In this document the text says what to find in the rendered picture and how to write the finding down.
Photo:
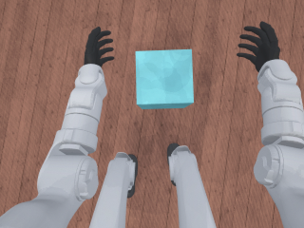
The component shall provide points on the robot right thigh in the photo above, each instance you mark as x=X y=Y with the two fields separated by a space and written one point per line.
x=193 y=205

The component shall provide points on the robot right forearm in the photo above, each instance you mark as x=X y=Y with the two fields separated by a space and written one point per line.
x=281 y=105

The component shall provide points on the left robot upper arm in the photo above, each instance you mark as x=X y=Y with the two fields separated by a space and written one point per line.
x=65 y=182

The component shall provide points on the robot right hand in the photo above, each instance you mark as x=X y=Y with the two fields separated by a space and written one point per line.
x=267 y=45

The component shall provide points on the robot left hand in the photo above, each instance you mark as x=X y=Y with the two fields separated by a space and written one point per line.
x=93 y=53

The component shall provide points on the carton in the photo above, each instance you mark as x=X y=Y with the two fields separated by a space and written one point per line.
x=164 y=78

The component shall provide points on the robot left forearm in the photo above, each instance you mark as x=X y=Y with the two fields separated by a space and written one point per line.
x=77 y=136

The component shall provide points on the right robot upper arm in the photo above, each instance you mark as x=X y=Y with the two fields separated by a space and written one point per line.
x=280 y=169

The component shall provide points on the left robot shin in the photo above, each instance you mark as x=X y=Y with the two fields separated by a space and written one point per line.
x=121 y=155

